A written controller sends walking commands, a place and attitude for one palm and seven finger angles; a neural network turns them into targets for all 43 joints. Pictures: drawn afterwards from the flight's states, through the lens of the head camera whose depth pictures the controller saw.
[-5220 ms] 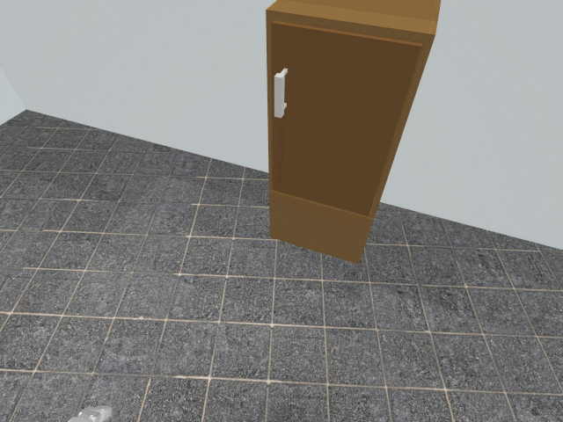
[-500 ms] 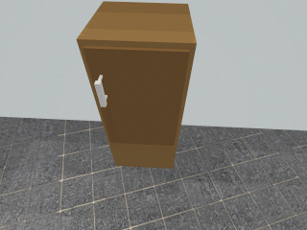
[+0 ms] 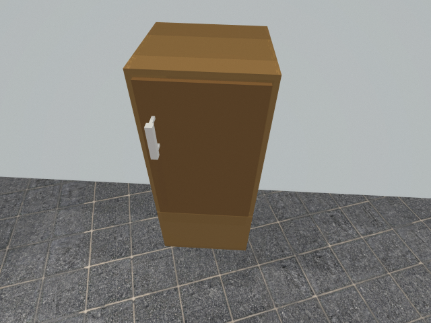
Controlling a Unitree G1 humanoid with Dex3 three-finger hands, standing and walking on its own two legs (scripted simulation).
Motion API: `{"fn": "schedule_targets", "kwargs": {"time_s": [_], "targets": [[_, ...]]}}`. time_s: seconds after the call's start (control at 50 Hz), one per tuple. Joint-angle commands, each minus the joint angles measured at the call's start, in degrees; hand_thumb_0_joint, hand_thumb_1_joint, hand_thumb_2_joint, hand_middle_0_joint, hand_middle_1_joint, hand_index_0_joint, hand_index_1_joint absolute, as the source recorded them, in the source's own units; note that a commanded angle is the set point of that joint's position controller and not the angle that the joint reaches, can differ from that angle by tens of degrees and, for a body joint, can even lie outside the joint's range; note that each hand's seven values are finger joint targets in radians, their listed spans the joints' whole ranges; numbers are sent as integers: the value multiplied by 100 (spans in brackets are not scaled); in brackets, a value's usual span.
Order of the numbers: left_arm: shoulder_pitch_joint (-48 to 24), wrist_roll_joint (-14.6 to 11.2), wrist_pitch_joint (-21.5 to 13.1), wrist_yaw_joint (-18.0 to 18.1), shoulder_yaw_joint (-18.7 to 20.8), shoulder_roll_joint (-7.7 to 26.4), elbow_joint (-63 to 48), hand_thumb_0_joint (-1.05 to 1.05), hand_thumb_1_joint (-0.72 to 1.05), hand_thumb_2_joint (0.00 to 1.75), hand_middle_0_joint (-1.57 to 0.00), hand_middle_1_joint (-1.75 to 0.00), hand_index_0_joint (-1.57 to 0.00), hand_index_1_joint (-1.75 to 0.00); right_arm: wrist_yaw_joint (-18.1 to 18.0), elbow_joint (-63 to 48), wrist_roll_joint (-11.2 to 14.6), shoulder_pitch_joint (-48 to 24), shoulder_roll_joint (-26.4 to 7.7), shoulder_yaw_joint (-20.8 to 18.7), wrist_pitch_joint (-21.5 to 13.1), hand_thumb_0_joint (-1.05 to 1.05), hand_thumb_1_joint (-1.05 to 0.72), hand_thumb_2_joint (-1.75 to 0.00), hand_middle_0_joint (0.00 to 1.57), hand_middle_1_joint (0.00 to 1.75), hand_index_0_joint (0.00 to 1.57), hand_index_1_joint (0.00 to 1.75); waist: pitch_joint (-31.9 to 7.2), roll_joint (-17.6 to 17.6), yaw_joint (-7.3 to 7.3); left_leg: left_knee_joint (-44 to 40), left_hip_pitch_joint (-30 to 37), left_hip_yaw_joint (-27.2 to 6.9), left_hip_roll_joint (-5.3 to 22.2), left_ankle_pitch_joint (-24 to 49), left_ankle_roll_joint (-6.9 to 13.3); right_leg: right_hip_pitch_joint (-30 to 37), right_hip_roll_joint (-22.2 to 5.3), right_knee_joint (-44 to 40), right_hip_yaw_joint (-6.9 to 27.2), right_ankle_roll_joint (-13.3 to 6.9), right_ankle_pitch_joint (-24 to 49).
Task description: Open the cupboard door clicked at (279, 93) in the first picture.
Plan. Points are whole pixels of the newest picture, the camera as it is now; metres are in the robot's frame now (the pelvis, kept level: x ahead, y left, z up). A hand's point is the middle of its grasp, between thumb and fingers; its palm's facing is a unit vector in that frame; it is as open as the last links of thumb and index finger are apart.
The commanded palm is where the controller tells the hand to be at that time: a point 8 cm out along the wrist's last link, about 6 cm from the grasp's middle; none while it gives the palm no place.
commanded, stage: look again from close up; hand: left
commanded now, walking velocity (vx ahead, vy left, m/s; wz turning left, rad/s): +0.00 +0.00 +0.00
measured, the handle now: (153, 137) +0.62 +0.22 -0.01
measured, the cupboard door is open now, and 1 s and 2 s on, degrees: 0 0 0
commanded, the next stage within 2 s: shuffle to correct the standing spot in 0.02 s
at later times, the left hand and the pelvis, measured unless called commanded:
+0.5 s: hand out of the picture -0.03 +0.18 -0.19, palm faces +0.07 -0.99 -0.13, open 7.3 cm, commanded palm none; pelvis +0.03 +0.03 -0.01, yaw -1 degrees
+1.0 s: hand out of the picture +0.15 +0.20 -0.18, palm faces +0.03 -0.98 -0.20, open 7.3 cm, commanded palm none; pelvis +0.07 +0.03 -0.01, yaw -1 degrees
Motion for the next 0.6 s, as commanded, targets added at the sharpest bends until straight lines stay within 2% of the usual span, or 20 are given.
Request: {"fn": "schedule_targets", "kwargs": {"time_s": [0.0, 0.1, 0.14, 0.18, 0.22, 0.28, 0.34, 0.38, 0.4, 0.42, 0.44, 0.46, 0.48, 0.5, 0.52, 0.54, 0.58], "targets": [[267, 21, -57, 52, 105, 516, -163, 0, 90, 90, -20, -30, -20, -30, -50, -170, 5, 156, -695, -158, -64, 0, -90, -90, 20, 30, 20, 30, 489, -13, 56, -946, -805, -655, 615, 154, 87, 320, -483, -544, 569, -54, 195], [373, 23, -70, 68, 72, 433, -46, 0, 90, 90, -20, -30, -20, -30, -33, 2, 21, 207, -581, -150, -33, 0, -90, -90, 20, 30, 20, 30, 531, -82, 31, -980, -691, -602, 569, 42, 70, 226, -512, -700, 613, -23, 16], [494, 40, -68, 63, 77, 356, 24, 0, 90, 90, -20, -30, -20, -30, -25, 105, 1, 350, -499, -131, 16, 0, -90, -90, 20, 30, 20, 30, 524, -217, 20, -922, -708, -520, 485, -557, 64, 174, -506, -814, 685, -27, -781], [610, 75, -23, 55, 124, 350, 38, 0, 90, 90, -20, -30, -20, -30, -16, 176, -25, 472, -475, -153, 65, 0, -90, -90, 20, 30, 20, 30, 669, -70, 28, -916, -862, -512, 444, -1243, 116, -39, -491, -816, 724, -64, -1590], [751, 91, -14, 37, 161, 320, 47, 0, 90, 90, -20, -30, -20, -30, -13, 175, -39, 522, -443, -169, 86, 0, -90, -90, 20, 30, 20, 30, 823, -32, 54, -837, -1038, -529, 421, -1538, 170, -178, -486, -810, 817, -123, -1964], [952, 91, -31, 23, 221, 285, 81, 0, 90, 90, -20, -30, -20, -30, -17, 192, -31, 668, -329, -165, 72, 0, -90, -90, 20, 30, 20, 30, 914, -243, 79, -489, -1175, -383, 310, -1425, 194, -188, -593, -867, 1032, -254, -2198], [1192, 68, -59, 34, 302, 316, 144, 0, 90, 90, -20, -30, -20, -30, -20, 213, -23, 832, -150, -153, 34, 0, -90, -90, 20, 30, 20, 30, 743, -513, 90, 101, -1211, -69, 126, -1044, 159, -60, -920, -1056, 1436, -485, -2480], [1163, 66, -32, 43, 333, 317, 140, 0, 90, 90, -20, -30, -20, -30, -27, 237, -15, 992, -80, -157, 26, 0, -90, -90, 20, 30, 20, 30, 877, -392, 19, 137, -1005, -21, 116, -1059, 176, -441, -974, -1034, 1413, -544, -2687], [1076, 69, -23, 40, 332, 239, 123, 0, 90, 90, -20, -30, -20, -30, -30, 281, -15, 1135, -39, -156, 14, 0, -90, -90, 20, 30, 20, 30, 944, -293, -54, -50, -844, -88, 149, -1069, 202, -636, -863, -856, 1249, -519, -2577], [1017, 71, -13, 21, 314, 143, 110, 0, 90, 90, -20, -30, -20, -30, -37, 330, -14, 1271, -46, -154, -11, 0, -90, -90, 20, 30, 20, 30, 1011, -6, -97, -359, -729, -303, 245, -1209, 255, -791, -663, -559, 987, -445, -2369], [930, 78, -6, 0, 284, -10, 91, 0, 90, 90, -20, -30, -20, -30, -56, 393, -16, 1413, -139, -170, -46, 0, -90, -90, 20, 30, 20, 30, 1144, 506, -154, -856, -575, -773, 554, -1442, 373, -1043, -363, 8, 604, -333, -1969], [803, 102, -16, -22, 236, -197, 30, 0, 90, 90, -20, -30, -20, -30, -84, 475, -18, 1677, -366, -233, -80, 0, -90, -90, 20, 30, 20, 30, 1199, 1198, -265, -1479, -239, -1607, 1143, -1772, 615, -1480, 8, 1012, -30, -180, -1395], [521, 132, -68, -29, 181, -350, -104, 0, 90, 90, -20, -30, -20, -30, -131, 527, -21, 1841, -466, -267, -132, 0, -90, -90, 20, 30, 20, 30, 1328, 1332, -335, -1758, 254, -2314, 1608, -1188, 973, -2174, 71, 1735, -149, -121, -1382], [281, 133, -122, -44, 171, -368, -201, 0, 90, 90, -20, -30, -20, -30, -149, 563, -22, 1902, -411, -248, -181, 0, -90, -90, 20, 30, 20, 30, 1328, 1066, -363, -1669, 673, -2371, 1782, -100, 1237, -2600, -97, 2158, 39, -154, -1594], [152, 103, -168, -73, 179, -390, -227, 0, 90, 90, -20, -30, -20, -30, -160, 555, -26, 1848, -355, -219, -221, 0, -90, -90, 20, 30, 20, 30, 1210, 716, -345, -1454, 903, -2132, 1803, 1010, 1329, -2642, -249, 2239, 105, -162, -1631], [98, 75, -196, -97, 176, -422, -230, 0, 90, 90, -20, -30, -20, -30, -169, 554, -33, 1758, -318, -188, -260, 0, -90, -90, 20, 30, 20, 30, 1094, 575, -296, -1287, 900, -1775, 1743, 1919, 1313, -2415, -320, 2120, 76, -140, -1581], [169, 38, -186, -101, 145, -563, -170, 0, 90, 90, -20, -30, -20, -30, -204, 554, -34, 1609, -270, -152, -288, 0, -90, -90, 20, 30, 20, 30, 803, 357, -180, -937, 705, -1108, 1466, 3465, 1100, -1594, -229, 1418, -121, -88, -1206]]}}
